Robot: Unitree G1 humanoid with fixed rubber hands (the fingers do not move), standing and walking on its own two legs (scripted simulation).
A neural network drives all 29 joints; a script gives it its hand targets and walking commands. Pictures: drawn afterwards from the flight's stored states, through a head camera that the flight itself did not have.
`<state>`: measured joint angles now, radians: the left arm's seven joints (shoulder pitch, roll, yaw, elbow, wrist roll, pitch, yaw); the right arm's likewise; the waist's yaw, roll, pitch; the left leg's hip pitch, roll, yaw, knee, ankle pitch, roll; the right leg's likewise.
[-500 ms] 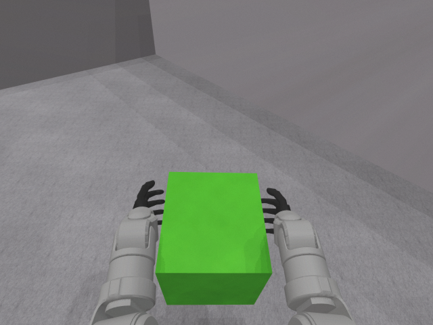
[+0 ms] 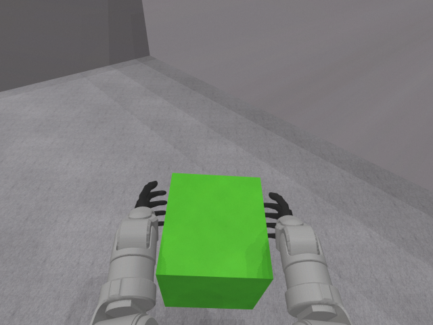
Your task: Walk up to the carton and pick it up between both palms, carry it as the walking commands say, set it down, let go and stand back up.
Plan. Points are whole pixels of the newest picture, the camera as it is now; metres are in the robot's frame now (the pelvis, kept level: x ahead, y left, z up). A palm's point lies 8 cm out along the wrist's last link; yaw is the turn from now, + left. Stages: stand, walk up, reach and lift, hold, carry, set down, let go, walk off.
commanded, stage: reach and lift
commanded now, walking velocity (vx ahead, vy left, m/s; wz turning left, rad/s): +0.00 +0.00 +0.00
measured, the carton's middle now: (212, 241) +0.31 +0.00 -0.03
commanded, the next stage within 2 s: hold in 0.42 s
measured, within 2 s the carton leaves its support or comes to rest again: neither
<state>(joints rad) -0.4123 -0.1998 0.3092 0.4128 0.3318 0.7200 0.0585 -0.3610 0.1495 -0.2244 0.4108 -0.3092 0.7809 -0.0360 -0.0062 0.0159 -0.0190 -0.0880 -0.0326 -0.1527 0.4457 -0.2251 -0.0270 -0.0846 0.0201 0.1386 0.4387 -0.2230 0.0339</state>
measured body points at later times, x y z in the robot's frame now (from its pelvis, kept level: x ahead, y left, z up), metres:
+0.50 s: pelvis +0.01 +0.00 +0.00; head -0.05 -0.01 +0.45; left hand +0.31 +0.14 +0.05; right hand +0.30 -0.14 +0.04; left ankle +0.02 +0.14 -0.74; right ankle +0.02 -0.14 -0.74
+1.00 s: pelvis -0.01 +0.00 +0.00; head -0.08 +0.00 +0.44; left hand +0.30 +0.15 +0.06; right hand +0.28 -0.14 +0.03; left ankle +0.02 +0.14 -0.74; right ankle +0.02 -0.14 -0.74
